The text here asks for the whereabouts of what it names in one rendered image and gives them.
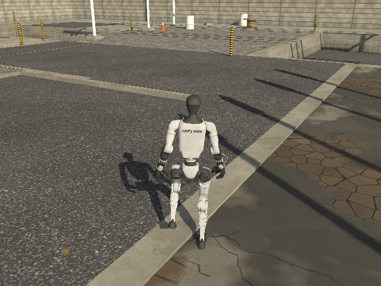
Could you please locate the robot left hand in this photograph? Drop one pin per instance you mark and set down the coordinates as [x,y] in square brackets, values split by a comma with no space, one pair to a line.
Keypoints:
[158,174]

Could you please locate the left robot upper arm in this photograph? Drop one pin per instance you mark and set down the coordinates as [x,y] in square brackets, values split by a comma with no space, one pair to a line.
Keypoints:
[173,125]

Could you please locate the robot right hand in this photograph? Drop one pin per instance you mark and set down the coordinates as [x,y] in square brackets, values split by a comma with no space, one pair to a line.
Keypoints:
[217,170]

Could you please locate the robot head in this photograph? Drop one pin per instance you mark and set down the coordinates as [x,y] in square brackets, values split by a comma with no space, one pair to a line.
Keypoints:
[193,103]

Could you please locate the robot left forearm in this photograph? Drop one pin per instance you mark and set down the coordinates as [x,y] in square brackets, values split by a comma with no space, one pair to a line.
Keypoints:
[163,159]

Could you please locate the robot left foot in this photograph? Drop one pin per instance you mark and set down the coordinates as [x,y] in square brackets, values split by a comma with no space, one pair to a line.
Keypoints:
[172,224]

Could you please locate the robot right forearm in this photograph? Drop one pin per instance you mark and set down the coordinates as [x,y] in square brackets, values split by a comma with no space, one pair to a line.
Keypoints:
[219,159]

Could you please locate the right robot upper arm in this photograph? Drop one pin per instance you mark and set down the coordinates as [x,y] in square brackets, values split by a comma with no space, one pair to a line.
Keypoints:
[210,126]

